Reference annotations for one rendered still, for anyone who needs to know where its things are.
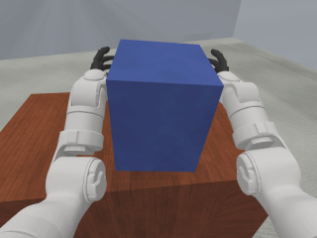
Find right robot hand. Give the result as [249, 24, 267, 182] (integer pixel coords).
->
[208, 49, 229, 73]

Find right robot upper arm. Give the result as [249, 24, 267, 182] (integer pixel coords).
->
[236, 146, 317, 238]

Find pedestal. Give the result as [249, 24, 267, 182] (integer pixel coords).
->
[0, 92, 268, 238]

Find left robot forearm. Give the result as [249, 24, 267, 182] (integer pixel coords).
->
[46, 68, 108, 193]

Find left robot hand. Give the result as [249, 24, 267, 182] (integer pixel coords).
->
[90, 47, 114, 75]

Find left robot upper arm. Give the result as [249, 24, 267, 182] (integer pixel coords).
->
[0, 157, 107, 238]

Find right robot forearm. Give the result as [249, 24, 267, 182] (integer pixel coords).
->
[217, 70, 302, 185]

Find carton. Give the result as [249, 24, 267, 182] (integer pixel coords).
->
[106, 39, 224, 173]

